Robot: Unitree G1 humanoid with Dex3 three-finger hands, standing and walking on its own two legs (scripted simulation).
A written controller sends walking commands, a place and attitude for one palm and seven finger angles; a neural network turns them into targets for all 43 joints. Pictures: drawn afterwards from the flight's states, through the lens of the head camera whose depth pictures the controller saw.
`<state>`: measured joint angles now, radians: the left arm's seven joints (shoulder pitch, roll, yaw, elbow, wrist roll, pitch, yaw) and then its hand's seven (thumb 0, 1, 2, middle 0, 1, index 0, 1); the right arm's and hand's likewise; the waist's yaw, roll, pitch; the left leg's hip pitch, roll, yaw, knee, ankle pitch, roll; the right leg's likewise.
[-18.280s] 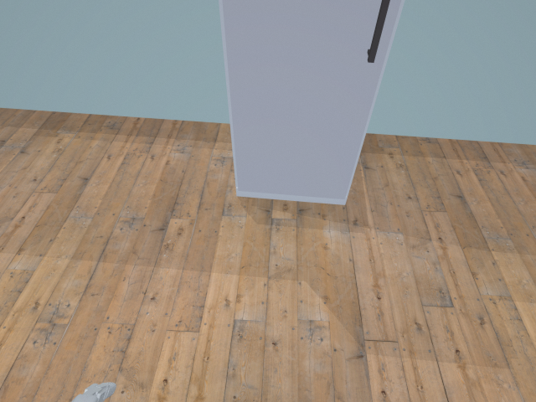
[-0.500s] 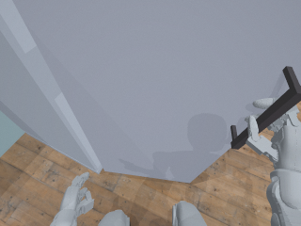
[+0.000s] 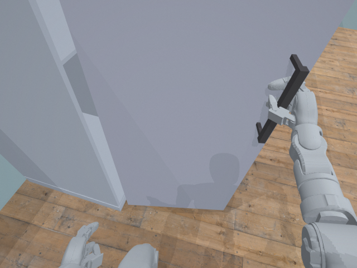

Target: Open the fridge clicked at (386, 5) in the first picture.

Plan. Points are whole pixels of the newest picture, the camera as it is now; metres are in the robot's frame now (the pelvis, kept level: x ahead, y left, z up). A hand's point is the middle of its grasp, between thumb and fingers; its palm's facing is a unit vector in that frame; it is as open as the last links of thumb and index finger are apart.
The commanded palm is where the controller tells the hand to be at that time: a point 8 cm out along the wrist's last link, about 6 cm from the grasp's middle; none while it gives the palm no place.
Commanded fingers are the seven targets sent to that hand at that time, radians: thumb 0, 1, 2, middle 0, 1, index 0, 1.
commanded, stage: stop walking and hold the door back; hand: right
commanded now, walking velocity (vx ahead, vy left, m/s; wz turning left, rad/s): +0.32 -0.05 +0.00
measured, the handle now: (276, 104) +0.47 -0.18 +0.13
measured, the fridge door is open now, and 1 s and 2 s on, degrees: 76 70 71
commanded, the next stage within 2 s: loosen the grip on the handle in 1.06 s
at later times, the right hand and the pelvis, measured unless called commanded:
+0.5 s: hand (267, 92) +0.50 -0.16 +0.14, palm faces +0.12 +0.98 -0.15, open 5.4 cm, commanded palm +0.45 -0.23 +0.12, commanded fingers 0.00 -0.90 -0.90 0.45 1.40 0.45 1.40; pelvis +0.01 -0.01 -0.01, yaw +5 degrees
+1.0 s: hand (270, 103) +0.47 -0.17 +0.13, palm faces +0.04 +0.98 -0.21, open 5.4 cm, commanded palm +0.44 -0.24 +0.12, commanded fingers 0.00 -0.90 -0.90 0.45 1.40 0.45 1.40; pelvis +0.03 -0.04 -0.01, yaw +10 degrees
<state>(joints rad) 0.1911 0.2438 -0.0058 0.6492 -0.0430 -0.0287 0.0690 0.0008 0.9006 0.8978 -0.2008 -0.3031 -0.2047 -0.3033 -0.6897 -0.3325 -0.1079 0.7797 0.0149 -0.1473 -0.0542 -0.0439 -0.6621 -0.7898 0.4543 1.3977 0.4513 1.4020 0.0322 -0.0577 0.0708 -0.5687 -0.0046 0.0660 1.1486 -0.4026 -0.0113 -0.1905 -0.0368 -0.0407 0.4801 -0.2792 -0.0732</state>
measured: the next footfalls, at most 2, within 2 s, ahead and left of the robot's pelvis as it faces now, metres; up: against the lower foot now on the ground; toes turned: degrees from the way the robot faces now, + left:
left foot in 0.12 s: +0.03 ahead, +0.09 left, +0.00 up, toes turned +12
right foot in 0.46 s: +0.10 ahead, -0.12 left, +0.00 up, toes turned +10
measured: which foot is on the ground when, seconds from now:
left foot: up 0.00-0.10, down 0.12-1.00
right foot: down 0.00-0.12, up 0.14-0.44, down 0.46-1.00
